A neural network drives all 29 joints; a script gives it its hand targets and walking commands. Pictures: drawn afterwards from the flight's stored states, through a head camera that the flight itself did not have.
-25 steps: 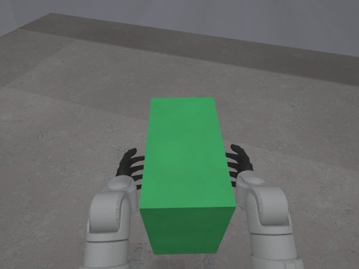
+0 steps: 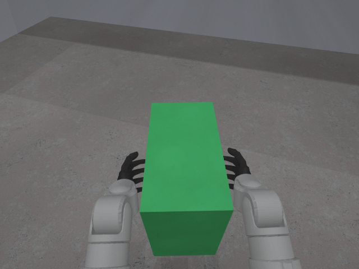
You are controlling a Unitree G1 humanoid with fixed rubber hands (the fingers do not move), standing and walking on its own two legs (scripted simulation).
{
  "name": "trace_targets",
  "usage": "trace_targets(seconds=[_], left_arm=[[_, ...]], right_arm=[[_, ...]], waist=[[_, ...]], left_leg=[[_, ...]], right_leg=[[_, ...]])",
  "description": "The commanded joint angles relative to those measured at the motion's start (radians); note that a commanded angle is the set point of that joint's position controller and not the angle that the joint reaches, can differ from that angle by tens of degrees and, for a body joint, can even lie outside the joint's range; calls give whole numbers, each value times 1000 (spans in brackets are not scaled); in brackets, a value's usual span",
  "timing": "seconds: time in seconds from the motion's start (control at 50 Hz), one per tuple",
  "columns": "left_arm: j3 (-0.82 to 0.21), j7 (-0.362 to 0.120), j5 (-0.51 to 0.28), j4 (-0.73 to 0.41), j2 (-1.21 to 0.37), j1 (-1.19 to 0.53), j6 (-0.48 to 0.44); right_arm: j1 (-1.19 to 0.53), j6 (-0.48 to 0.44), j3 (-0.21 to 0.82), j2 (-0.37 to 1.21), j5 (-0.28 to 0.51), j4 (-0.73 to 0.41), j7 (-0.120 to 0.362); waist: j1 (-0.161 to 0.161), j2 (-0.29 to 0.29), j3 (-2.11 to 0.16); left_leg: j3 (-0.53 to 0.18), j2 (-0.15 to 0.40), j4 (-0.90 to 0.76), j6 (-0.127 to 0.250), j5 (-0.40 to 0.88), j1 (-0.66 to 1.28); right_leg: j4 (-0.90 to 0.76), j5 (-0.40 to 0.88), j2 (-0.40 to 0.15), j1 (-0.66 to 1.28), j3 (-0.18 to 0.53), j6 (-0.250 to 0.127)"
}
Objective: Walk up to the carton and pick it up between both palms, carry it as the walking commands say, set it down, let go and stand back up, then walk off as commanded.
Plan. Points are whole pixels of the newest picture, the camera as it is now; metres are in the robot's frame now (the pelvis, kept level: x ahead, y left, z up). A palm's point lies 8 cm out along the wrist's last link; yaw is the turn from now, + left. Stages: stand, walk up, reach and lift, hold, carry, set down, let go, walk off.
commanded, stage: carry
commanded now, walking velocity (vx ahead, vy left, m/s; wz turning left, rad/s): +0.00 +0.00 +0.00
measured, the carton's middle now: (183, 178) +0.35 +0.00 -0.01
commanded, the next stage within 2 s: none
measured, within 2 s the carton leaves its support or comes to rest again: neither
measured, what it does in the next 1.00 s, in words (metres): shifts its weight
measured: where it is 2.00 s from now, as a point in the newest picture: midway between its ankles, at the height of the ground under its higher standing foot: outside the picture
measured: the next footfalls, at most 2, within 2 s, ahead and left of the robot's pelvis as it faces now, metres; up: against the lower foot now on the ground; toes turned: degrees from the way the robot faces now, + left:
none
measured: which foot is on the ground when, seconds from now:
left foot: down 0.00-1.00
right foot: down 0.00-1.00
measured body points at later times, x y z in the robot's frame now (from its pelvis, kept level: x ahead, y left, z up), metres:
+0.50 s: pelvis -0.02 +0.00 +0.00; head -0.02 +0.00 +0.45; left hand +0.29 +0.13 +0.05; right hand +0.30 -0.12 +0.05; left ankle -0.01 +0.11 -0.72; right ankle -0.05 -0.07 -0.72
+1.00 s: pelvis -0.06 +0.01 +0.01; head -0.09 +0.01 +0.46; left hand +0.25 +0.13 +0.05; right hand +0.25 -0.12 +0.06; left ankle -0.01 +0.11 -0.72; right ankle -0.05 -0.07 -0.72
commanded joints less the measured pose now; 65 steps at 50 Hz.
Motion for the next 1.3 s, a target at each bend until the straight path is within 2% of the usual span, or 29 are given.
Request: trace_targets(seconds=[0.0, 0.02, 0.04, 0.12, 0.14, 0.16, 0.24, 0.32, 0.36, 0.4, 0.46, 0.52, 0.54, 0.56, 0.58, 0.62, 0.64, 0.74, 0.78, 0.8, 0.88, 0.94, 1.0, 1.02, 1.1, 1.2, 1.22, 1.24, 1.28], left_arm=[[-505, -175, -210, -159, -969, -425, -79], [-422, -181, -123, 48, -927, -359, -97], [-493, -182, -213, -171, -969, -464, -108], [-438, -200, -125, 104, -918, -382, -141], [-467, -203, -167, -61, -939, -506, -165], [-456, -215, -122, 76, -953, -465, -175], [-443, -197, -150, -13, -940, -445, -198], [-474, -218, -118, 96, -929, -479, -214], [-503, -187, -227, -174, -967, -583, -203], [-410, -209, -84, 198, -907, -424, -196], [-487, -205, -213, -96, -961, -638, -220], [-461, -212, -152, 97, -948, -461, -191], [-480, -187, -219, -101, -966, -508, -189], [-431, -205, -125, 103, -937, -503, -190], [-459, -195, -174, -40, -909, -607, -199], [-420, -211, -135, 101, -908, -553, -195], [-427, -188, -208, -69, -919, -595, -190], [-395, -196, -119, 107, -918, -562, -195], [-435, -191, -178, -21, -948, -600, -195], [-382, -205, -84, 198, -905, -492, -195], [-454, -206, -197, -43, -971, -687, -209], [-403, -235, -82, 264, -942, -545, -214], [-441, -231, -173, 79, -1016, -680, -226], [-440, -250, -108, 235, -1002, -561, -227], [-489, -257, -123, 166, -1002, -645, -246], [-481, -212, -214, -30, -1012, -662, -203], [-430, -213, -148, 92, -946, -557, -190], [-442, -221, -134, 146, -962, -582, -196], [-429, -257, -109, 252, -973, -571, -219]], right_arm=[[-415, -89, 457, 992, 244, -167, 174], [-447, -116, 399, 935, 198, -46, 192], [-457, -121, 464, 1017, 248, -183, 176], [-296, -140, 350, 927, 118, 143, 200], [-418, -160, 411, 979, 184, 3, 205], [-457, -189, 400, 950, 160, 35, 218], [-451, -200, 412, 965, 196, -24, 205], [-403, -209, 375, 974, 133, 156, 236], [-539, -201, 407, 980, 235, -150, 201], [-391, -192, 338, 942, 101, 203, 223], [-548, -214, 391, 991, 214, -45, 215], [-445, -201, 350, 924, 139, 44, 210], [-473, -188, 403, 974, 233, -121, 192], [-426, -184, 340, 961, 129, 130, 213], [-422, -179, 328, 946, 146, 85, 206], [-452, -192, 313, 936, 121, 144, 214], [-523, -184, 350, 940, 202, -46, 192], [-506, -191, 319, 946, 157, 138, 215], [-506, -183, 355, 974, 191, 32, 200], [-392, -175, 321, 956, 103, 270, 220], [-551, -192, 370, 1007, 191, 33, 205], [-468, -209, 336, 961, 97, 285, 244], [-649, -226, 410, 1035, 209, 54, 233], [-505, -224, 383, 999, 131, 199, 256], [-456, -231, 366, 1016, 116, 270, 273], [-596, -201, 413, 1011, 235, -36, 216], [-451, -182, 376, 983, 174, 136, 224], [-482, -198, 344, 958, 137, 163, 231], [-457, -221, 344, 962, 95, 253, 259]], waist=[[22, -70, -451], [26, -37, -443], [17, -113, -481], [24, 36, -502], [22, 38, -477], [26, 76, -454], [22, -66, -507], [33, 64, -478], [29, 8, -480], [30, -23, -479], [25, -7, -460], [22, 28, -439], [24, -10, -430], [22, -7, -422], [18, 14, -413], [21, -48, -334], [19, -59, -334], [24, 55, -328], [15, -23, -336], [17, -77, -354], [11, -9, -355], [17, -22, -387], [16, -25, -361], [14, -2, -430], [18, 55, -397], [13, 21, -400], [16, -38, -414], [13, 55, -421], [11, 11, -425]], left_leg=[[19, -6, -84, 20, 223, 92], [11, 15, -41, 33, 448, 160], [-22, 48, -43, 42, 544, 170], [-55, 84, -33, 61, 857, 288], [-56, 103, -18, 65, 853, 311], [-65, 105, -25, 62, 823, 273], [-39, 74, -35, 48, 585, 226], [-63, 108, -44, 60, 753, 279], [-83, 145, -40, 73, 624, 239], [-82, 126, -69, 64, 618, 213], [-68, 111, -77, 55, 393, 200], [-65, 125, -101, 58, 444, 240], [-74, 123, -123, 51, 397, 197], [-88, 126, -144, 60, 433, 201], [-86, 135, -129, 62, 429, 209], [-87, 114, -154, 52, 247, 149], [-90, 118, -161, 49, 220, 153], [-76, 111, -190, 31, 254, 176], [-75, 114, -161, 29, 240, 168], [-77, 116, -158, 33, 275, 191], [-59, 92, -174, 30, 198, 199], [-85, 103, -169, 40, 296, 157], [-75, 103, -170, 50, 229, 139], [-86, 112, -168, 55, 267, 183], [-109, 141, -201, 58, 364, 183], [-135, 145, -254, 63, 144, 162], [-132, 127, -238, 56, 163, 144], [-81, 116, -204, 47, 326, 195], [-109, 123, -220, 63, 180, 173]], right_leg=[[-44, 1241, -227, 281, 162, 6], [-5, 1188, -197, 207, 137, 45], [-17, 1042, -172, 227, 113, 64], [-52, 784, -122, 156, 64, 43], [-56, 727, -120, 107, 78, 41], [-75, 704, -118, 119, 82, 34], [-40, 973, -179, 207, 107, 11], [-70, 722, -143, 123, 76, 46], [-90, 575, -147, 104, 95, 38], [-70, 694, -153, 163, 84, 20], [-98, 622, -184, 123, 120, 15], [-96, 535, -170, 100, 97, 26], [-119, 440, -164, 93, 94, 22], [-106, 395, -153, 100, 84, 10], [-124, 353, -144, 55, 86, 20], [-195, 234, -166, 37, 118, 14], [-205, 164, -167, -5, 123, 9], [-205, 197, -176, -3, 118, 5], [-229, 280, -176, 18, 128, 15], [-207, 316, -173, 38, 118, -1], [-244, 189, -194, -17, 147, -10], [-217, 331, -182, 65, 127, 5], [-237, 234, -172, 12, 135, -8], [-195, 256, -166, 39, 115, -12], [-144, 237, -143, 39, 93, 11], [-195, 131, -140, 29, 110, 5], [-199, 152, -154, 43, 113, 2], [-173, 298, -166, 38, 107, -2], [-199, 164, -155, 9, 116, 7]])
